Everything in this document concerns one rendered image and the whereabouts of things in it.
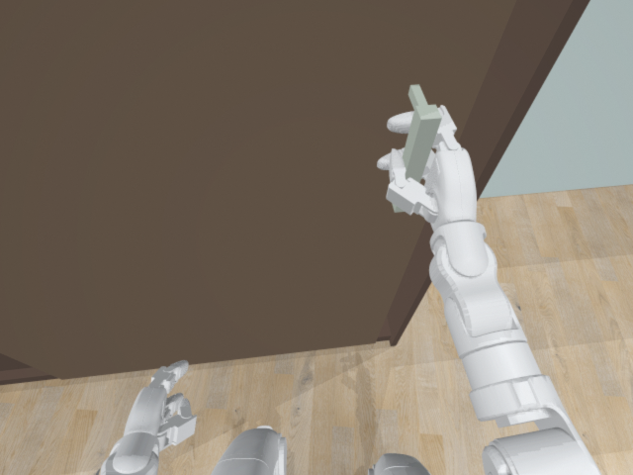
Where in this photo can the robot thigh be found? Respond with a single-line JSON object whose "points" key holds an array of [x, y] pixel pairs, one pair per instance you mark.
{"points": [[397, 464], [256, 451]]}

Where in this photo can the robot right upper arm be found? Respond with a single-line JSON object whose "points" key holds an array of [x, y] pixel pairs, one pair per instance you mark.
{"points": [[550, 451]]}

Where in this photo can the right robot thigh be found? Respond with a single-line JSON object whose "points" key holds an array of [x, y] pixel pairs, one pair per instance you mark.
{"points": [[397, 464]]}

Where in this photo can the robot left hand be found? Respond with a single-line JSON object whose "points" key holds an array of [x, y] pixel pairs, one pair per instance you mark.
{"points": [[152, 410]]}

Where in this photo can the robot right hand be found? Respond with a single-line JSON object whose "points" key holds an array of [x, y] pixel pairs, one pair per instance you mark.
{"points": [[448, 176]]}

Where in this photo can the robot left forearm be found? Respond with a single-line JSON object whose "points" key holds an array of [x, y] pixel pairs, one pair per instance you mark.
{"points": [[136, 453]]}

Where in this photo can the left robot thigh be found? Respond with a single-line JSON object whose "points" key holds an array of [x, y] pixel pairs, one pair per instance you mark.
{"points": [[256, 451]]}

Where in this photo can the robot right forearm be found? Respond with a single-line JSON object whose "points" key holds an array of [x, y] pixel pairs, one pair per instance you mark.
{"points": [[507, 384]]}

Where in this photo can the handle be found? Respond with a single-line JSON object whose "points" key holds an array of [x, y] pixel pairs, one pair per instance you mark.
{"points": [[421, 135]]}

